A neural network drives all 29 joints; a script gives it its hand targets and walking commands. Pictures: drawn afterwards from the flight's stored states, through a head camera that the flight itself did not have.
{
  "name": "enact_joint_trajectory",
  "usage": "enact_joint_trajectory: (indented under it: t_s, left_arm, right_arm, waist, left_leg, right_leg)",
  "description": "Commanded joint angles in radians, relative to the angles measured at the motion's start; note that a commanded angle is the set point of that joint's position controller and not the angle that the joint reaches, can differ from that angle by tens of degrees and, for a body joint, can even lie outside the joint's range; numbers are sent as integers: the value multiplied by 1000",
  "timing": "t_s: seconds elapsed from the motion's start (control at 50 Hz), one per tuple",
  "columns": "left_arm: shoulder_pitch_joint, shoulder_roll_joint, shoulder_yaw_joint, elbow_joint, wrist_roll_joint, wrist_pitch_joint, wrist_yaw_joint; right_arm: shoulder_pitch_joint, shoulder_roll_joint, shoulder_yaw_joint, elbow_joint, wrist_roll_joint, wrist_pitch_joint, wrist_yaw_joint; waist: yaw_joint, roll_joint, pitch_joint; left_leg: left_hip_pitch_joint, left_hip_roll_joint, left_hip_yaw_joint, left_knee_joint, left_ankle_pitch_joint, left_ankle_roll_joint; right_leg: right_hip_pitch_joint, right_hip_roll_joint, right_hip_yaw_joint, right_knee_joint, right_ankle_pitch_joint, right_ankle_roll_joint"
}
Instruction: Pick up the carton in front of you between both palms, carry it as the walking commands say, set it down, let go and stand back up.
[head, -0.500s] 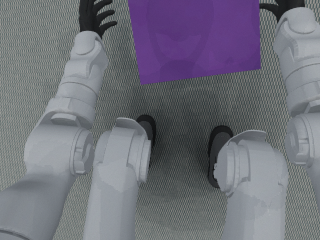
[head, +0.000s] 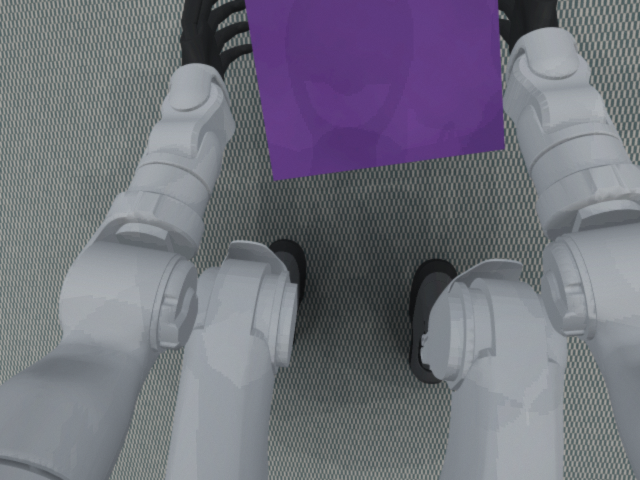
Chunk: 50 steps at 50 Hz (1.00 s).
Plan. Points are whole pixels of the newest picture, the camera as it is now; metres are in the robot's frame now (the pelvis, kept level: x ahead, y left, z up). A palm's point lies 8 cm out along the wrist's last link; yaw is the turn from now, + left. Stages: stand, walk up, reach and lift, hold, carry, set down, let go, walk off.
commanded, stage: reach and lift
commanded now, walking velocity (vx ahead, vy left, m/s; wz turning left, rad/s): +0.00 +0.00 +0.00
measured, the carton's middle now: (370, 77) +0.50 -0.01 -0.25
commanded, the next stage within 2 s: none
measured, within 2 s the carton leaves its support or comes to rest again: leaves its support in 0.32 s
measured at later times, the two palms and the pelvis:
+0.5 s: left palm (201, 50) +0.50 +0.14 -0.12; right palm (563, 20) +0.52 -0.16 -0.12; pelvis +0.00 +0.00 +0.00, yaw -2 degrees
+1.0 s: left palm (34, 0) +0.47 +0.14 +0.07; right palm out of the picture +0.48 -0.16 +0.06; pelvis +0.01 +0.00 +0.13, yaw -4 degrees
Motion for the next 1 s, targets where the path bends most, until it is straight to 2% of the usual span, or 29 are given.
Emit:
enact_joint_trajectory:
  t_s: [0.0,0.04,0.08,0.12,0.16,0.2,0.3,0.38,0.44,0.48,0.52,0.56,0.62,0.68,0.76,0.84,0.98]
  left_arm:
    - [-214,-101,-8,-74,6,-21,2]
    - [-237,-179,-3,-54,32,-24,-10]
    - [-370,-416,-43,-61,60,-20,-60]
    - [-485,-617,-62,-88,95,4,-118]
    - [-526,-701,-43,-114,136,29,-153]
    - [-577,-792,-58,-156,141,48,-186]
    - [-617,-962,-153,-289,78,76,-215]
    - [-615,-1055,-260,-478,40,120,-208]
    - [-581,-1071,-304,-619,61,165,-206]
    - [-548,-1083,-306,-651,95,198,-213]
    - [-506,-1107,-280,-607,139,232,-227]
    - [-463,-1141,-227,-517,193,264,-247]
    - [-430,-1182,-132,-428,280,296,-274]
    - [-411,-1207,-82,-387,333,315,-296]
    - [-384,-1235,-78,-377,350,325,-311]
    - [-345,-1274,-123,-400,336,334,-322]
    - [-243,-1332,-246,-464,279,355,-333]
  right_arm:
    - [-287,42,23,-79,-11,-26,-1]
    - [-321,155,49,-73,-12,-26,15]
    - [-449,416,112,-95,-13,-22,61]
    - [-518,632,133,-99,-39,-3,111]
    - [-514,728,115,-98,-71,15,141]
    - [-532,832,102,-149,-75,25,165]
    - [-541,1001,143,-306,-37,47,178]
    - [-511,1128,219,-493,-6,88,159]
    - [-444,1197,241,-605,-23,141,152]
    - [-410,1228,232,-628,-50,177,160]
    - [-373,1258,202,-586,-88,210,177]
    - [-329,1289,148,-491,-136,238,200]
    - [-289,1313,45,-396,-212,260,225]
    - [-273,1325,-30,-351,-263,271,243]
    - [-250,1343,-64,-346,-291,276,253]
    - [-217,1377,-28,-394,-283,285,258]
    - [-145,1439,104,-522,-224,305,262]
  waist:
    - [-19,-103,-1061]
    - [5,-112,-1040]
    - [9,-120,-1062]
    - [0,-122,-1062]
    - [1,-129,-1041]
    - [3,-118,-1066]
    - [-16,-118,-1325]
    - [-18,-126,-1638]
    - [-3,-131,-1741]
    - [6,-134,-1689]
    - [11,-134,-1550]
    - [13,-133,-1380]
    - [5,-120,-1252]
    - [-1,-100,-1250]
    - [-9,-80,-1307]
    - [-15,-69,-1386]
    - [-20,-74,-1475]
  left_leg:
    - [551,-18,85,-137,229,-5]
    - [549,-28,88,-144,217,5]
    - [528,-43,91,-131,239,12]
    - [514,-63,99,-108,235,16]
    - [500,-74,109,-93,212,17]
    - [510,-85,116,-89,226,22]
    - [601,-99,143,-58,365,17]
    - [722,-110,158,-74,427,8]
    - [767,-120,169,-122,380,5]
    - [745,-122,172,-165,305,10]
    - [686,-121,166,-211,204,20]
    - [626,-117,157,-255,106,32]
    - [604,-116,143,-321,32,40]
    - [637,-119,135,-380,33,42]
    - [701,-120,130,-444,61,38]
    - [777,-121,129,-499,101,34]
    - [922,-122,113,-586,180,26]
  right_leg:
    - [549,7,-31,-204,196,-11]
    - [542,17,-31,-209,184,-12]
    - [549,38,-26,-201,219,-20]
    - [538,55,-35,-186,221,-24]
    - [506,67,-53,-176,196,-22]
    - [508,84,-67,-171,210,-27]
    - [683,109,-92,-142,383,-25]
    - [887,125,-110,-149,480,-11]
    - [951,142,-120,-187,443,-1]
    - [921,149,-121,-230,368,1]
    - [830,151,-123,-282,256,0]
    - [726,147,-126,-333,140,-4]
    - [664,151,-127,-401,49,-13]
    - [674,154,-124,-454,46,-18]
    - [734,155,-123,-511,82,-19]
    - [825,156,-124,-562,129,-13]
    - [995,161,-121,-643,217,2]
